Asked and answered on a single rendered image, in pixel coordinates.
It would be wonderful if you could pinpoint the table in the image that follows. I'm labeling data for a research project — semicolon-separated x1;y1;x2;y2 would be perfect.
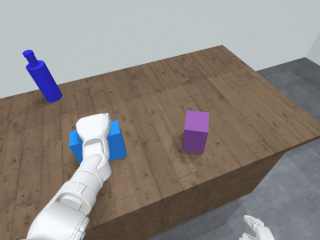
0;45;320;240

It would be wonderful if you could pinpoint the robot left upper arm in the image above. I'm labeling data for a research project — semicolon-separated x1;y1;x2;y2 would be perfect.
21;201;90;240

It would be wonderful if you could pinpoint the robot right hand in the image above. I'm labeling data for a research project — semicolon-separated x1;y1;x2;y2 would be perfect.
239;215;275;240

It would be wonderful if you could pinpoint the sponge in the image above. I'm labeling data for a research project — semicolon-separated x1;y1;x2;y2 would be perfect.
69;120;127;164

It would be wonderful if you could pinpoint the robot left hand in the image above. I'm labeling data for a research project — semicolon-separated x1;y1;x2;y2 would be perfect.
76;113;111;141

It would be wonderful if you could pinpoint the robot left forearm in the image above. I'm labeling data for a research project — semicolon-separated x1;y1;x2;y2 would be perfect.
26;135;112;239

